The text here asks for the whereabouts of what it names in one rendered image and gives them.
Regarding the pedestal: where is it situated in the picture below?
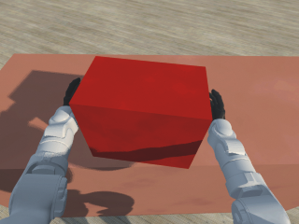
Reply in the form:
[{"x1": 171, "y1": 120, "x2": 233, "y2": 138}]
[{"x1": 0, "y1": 53, "x2": 299, "y2": 218}]

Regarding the right robot forearm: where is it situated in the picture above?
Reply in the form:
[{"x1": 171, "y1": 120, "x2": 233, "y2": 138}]
[{"x1": 207, "y1": 119, "x2": 291, "y2": 224}]

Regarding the left robot forearm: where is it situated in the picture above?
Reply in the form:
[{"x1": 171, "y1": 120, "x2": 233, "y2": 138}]
[{"x1": 8, "y1": 105, "x2": 78, "y2": 215}]

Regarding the carton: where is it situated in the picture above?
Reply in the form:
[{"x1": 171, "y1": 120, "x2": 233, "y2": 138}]
[{"x1": 69, "y1": 56, "x2": 213, "y2": 169}]

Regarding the left robot upper arm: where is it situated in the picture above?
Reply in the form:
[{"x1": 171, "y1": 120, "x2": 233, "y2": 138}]
[{"x1": 0, "y1": 174, "x2": 68, "y2": 224}]

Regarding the robot right hand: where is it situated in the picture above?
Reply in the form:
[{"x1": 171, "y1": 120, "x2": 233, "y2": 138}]
[{"x1": 209, "y1": 89, "x2": 225, "y2": 121}]

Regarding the robot left hand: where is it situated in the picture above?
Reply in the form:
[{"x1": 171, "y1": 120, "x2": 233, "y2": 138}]
[{"x1": 63, "y1": 77, "x2": 80, "y2": 106}]

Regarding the right robot upper arm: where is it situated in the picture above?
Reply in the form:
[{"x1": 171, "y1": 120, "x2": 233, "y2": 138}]
[{"x1": 231, "y1": 195, "x2": 290, "y2": 224}]

